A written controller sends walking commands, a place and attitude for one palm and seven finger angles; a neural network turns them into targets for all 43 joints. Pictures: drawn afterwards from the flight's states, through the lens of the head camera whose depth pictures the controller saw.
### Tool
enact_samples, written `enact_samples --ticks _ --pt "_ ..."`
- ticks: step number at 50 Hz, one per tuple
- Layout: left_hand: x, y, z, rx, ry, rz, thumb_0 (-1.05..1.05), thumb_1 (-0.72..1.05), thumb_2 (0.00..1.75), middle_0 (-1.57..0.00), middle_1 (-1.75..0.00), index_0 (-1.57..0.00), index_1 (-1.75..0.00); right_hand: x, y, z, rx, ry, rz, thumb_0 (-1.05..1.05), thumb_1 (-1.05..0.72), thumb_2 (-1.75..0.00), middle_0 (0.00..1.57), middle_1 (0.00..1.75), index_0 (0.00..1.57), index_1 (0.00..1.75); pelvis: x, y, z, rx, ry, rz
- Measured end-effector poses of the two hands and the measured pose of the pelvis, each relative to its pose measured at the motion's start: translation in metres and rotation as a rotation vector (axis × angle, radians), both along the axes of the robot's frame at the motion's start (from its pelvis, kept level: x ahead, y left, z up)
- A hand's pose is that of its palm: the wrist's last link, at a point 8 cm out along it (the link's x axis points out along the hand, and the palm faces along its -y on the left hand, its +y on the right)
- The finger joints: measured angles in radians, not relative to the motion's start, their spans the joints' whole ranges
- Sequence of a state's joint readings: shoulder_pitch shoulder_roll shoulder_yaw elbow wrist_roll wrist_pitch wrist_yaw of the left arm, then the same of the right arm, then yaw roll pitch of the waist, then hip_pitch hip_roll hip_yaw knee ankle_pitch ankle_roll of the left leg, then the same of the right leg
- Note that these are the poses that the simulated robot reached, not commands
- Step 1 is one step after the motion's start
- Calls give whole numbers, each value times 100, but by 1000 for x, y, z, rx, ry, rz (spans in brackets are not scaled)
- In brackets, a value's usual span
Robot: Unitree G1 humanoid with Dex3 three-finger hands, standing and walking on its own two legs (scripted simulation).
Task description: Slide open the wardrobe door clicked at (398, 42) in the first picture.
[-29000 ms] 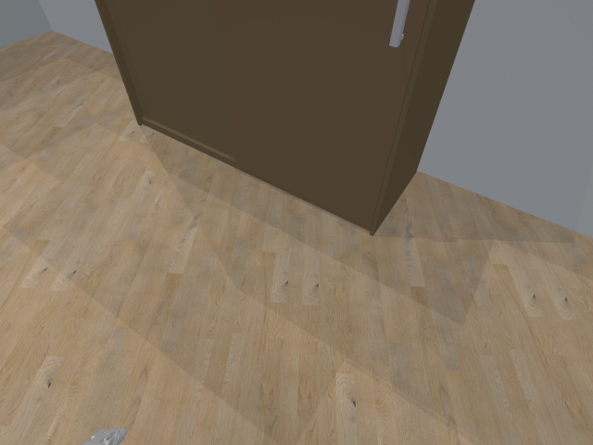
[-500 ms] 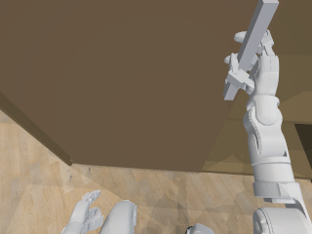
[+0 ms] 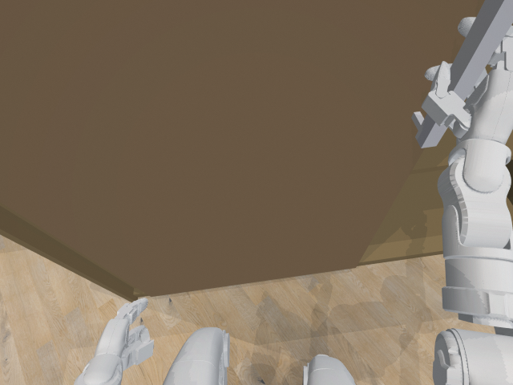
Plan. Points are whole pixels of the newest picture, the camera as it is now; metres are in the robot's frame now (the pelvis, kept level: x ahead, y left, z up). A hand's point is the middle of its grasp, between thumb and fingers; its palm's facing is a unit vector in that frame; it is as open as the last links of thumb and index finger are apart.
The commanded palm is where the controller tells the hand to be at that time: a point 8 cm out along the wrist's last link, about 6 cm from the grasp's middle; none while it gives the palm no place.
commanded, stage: stop walking and hold the door there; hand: right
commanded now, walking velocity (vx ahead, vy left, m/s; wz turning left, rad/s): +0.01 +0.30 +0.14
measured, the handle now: (455, 65) +0.46 -0.28 +0.19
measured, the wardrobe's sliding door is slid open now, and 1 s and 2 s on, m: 0.69 0.68 0.69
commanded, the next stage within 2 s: none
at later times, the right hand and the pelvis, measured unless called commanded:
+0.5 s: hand (445, 94) +0.42 -0.26 +0.18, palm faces +0.59 +0.74 -0.33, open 7.1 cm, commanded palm +0.37 -0.30 +0.14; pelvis +0.05 +0.09 -0.02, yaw +6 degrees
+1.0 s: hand (445, 94) +0.42 -0.26 +0.18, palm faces +0.49 +0.84 -0.22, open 6.8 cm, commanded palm +0.37 -0.29 +0.14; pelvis +0.00 +0.05 +0.00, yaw +11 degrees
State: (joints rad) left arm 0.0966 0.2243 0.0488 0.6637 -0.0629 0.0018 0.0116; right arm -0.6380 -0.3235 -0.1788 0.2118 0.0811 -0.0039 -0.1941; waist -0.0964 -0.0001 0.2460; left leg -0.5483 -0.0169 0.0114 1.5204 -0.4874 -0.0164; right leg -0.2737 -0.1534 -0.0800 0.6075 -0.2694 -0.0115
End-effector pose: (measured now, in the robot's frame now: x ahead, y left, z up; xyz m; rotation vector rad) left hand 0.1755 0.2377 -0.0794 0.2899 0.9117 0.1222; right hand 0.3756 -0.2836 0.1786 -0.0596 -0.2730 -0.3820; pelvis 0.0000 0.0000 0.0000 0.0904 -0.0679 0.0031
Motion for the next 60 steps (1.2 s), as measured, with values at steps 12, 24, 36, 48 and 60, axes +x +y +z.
enact_samples --ticks 12,24,36,48,60 --pt "49 35 20 -77 -157 -9 0 90 89 -20 -30 -21 -30 -3 -4 8 -199 104 -137 -9 -61 -83 44 140 18 125 32 66 10 28 23 94" --pt "4 149 -48 7 -103 189 1 91 89 -20 -30 -20 -30 -5 -1 13 -284 176 -293 -18 -53 -83 45 140 25 129 51 88 -25 -90 -28 105" --pt "-98 123 -1 124 -48 334 1 91 89 -20 -30 -20 -30 -1 -12 5 -177 72 -180 -14 -57 -83 45 140 24 129 33 58 -6 -75 -32 128" --pt "-119 70 -9 -27 -72 298 1 90 89 -21 -30 -21 -30 -4 -8 11 -152 163 -156 -10 -65 -77 44 137 17 132 8 54 3 -80 43 183" --pt "-142 105 -17 60 -8 380 1 90 89 -20 -30 -21 -30 -1 -10 9 -143 174 -138 -13 -62 -83 44 138 26 135 15 50 -2 -71 18 186"
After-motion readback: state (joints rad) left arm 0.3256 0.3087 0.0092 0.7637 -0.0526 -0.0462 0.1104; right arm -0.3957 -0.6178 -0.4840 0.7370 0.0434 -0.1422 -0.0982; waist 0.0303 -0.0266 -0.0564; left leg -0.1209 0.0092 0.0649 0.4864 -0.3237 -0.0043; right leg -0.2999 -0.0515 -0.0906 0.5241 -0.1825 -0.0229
